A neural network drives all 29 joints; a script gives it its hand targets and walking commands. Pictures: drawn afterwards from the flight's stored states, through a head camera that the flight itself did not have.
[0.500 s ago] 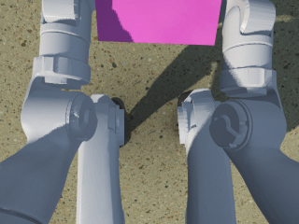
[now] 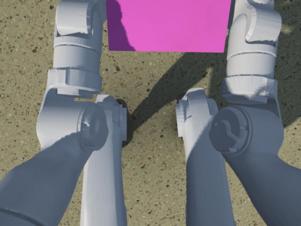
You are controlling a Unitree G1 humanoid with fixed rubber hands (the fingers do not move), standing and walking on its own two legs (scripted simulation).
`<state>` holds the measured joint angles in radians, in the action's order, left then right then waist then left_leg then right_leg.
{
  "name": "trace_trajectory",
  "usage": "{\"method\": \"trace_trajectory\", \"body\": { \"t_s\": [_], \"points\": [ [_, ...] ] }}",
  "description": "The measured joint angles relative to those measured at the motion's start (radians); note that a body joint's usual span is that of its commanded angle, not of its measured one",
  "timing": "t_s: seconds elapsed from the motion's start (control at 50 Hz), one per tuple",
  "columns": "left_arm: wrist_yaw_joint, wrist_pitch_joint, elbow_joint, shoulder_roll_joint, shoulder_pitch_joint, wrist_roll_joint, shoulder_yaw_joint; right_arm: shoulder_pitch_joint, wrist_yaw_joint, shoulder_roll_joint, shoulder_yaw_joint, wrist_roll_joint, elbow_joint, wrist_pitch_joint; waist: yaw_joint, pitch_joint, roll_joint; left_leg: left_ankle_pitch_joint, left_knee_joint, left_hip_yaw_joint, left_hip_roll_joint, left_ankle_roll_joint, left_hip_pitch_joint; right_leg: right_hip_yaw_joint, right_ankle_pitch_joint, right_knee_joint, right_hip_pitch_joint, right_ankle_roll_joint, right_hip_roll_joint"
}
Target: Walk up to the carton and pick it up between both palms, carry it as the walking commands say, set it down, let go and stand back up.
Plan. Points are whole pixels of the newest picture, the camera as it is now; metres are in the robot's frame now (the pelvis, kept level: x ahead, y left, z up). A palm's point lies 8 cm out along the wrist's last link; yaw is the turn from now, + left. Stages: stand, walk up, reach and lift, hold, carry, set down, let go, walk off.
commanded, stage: reach and lift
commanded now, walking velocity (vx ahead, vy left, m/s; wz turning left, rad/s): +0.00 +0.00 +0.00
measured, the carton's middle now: out of the picture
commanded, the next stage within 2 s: none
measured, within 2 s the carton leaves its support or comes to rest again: neither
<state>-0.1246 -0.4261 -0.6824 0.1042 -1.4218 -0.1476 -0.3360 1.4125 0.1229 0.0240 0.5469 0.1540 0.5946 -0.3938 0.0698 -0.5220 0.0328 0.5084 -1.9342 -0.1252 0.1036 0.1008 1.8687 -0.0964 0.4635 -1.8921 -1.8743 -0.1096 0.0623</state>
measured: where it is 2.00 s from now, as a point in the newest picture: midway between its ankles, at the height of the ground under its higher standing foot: (151, 131)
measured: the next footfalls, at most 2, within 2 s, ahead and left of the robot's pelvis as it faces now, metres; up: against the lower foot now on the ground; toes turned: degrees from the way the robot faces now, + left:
none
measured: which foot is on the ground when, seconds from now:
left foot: down 0.00-1.00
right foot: down 0.00-1.00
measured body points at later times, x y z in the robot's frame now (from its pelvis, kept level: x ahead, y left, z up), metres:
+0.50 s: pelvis +0.00 +0.00 +0.05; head +0.33 -0.02 +0.34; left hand +0.56 +0.08 -0.05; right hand +0.53 -0.18 -0.05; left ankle +0.14 +0.14 -0.42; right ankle +0.16 -0.15 -0.42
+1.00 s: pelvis -0.01 +0.01 +0.10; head +0.30 -0.02 +0.41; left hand +0.54 +0.08 +0.02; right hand +0.51 -0.18 +0.02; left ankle +0.14 +0.14 -0.42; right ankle +0.16 -0.15 -0.42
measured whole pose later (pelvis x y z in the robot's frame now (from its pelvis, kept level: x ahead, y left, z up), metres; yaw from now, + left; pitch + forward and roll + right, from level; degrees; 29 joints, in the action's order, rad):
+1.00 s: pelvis -0.01 +0.01 +0.10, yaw +0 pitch +16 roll -1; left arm -0.10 -0.48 -0.61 0.04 -1.27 -0.16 -0.34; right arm 1.22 0.12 -0.05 0.53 0.18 0.47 -0.46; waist 0.08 -0.52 0.03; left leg 0.46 -1.62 -0.11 0.08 0.07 1.46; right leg -0.11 0.41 -1.58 -1.46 -0.10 0.05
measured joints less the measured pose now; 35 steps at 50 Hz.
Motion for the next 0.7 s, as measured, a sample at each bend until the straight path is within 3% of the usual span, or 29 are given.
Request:
{"method": "trace_trajectory", "body": {
  "t_s": [0.18,0.32,0.46,0.58,0.7],
  "points": [
    [0.011,-0.031,0.036,0.002,0.012,0.023,-0.004,-0.022,0.002,-0.027,0.002,0.030,-0.050,-0.022,0.003,-0.001,0.030,-0.012,0.050,0.004,0.003,-0.001,-0.059,-0.003,-0.006,0.040,0.057,0.005,-0.009],
    [0.026,-0.026,0.019,-0.023,0.016,-0.011,-0.021,-0.059,-0.001,-0.033,0.007,0.031,-0.089,-0.043,0.014,0.001,0.009,-0.004,0.086,0.019,-0.013,-0.013,-0.124,-0.016,-0.005,0.078,0.117,0.001,0.000],
    [0.028,-0.028,0.089,-0.037,0.094,-0.008,-0.003,-0.109,0.002,-0.052,-0.015,0.007,-0.124,-0.043,0.003,0.000,-0.014,-0.004,0.135,0.023,-0.023,-0.015,-0.191,-0.019,-0.009,0.125,0.179,0.005,0.003],
    [0.024,-0.042,0.106,-0.034,0.125,0.007,0.004,-0.129,0.003,-0.067,-0.018,0.016,-0.115,-0.034,-0.009,0.001,-0.005,-0.014,0.174,0.010,-0.018,-0.011,-0.246,-0.005,-0.012,0.165,0.239,0.014,-0.009],
    [0.026,-0.044,0.089,-0.034,0.126,0.009,0.002,-0.140,-0.001,-0.073,-0.011,0.038,-0.107,-0.031,-0.001,-0.001,0.015,-0.028,0.212,-0.001,-0.010,-0.015,-0.290,0.005,-0.022,0.209,0.293,0.015,-0.020]
  ]
}}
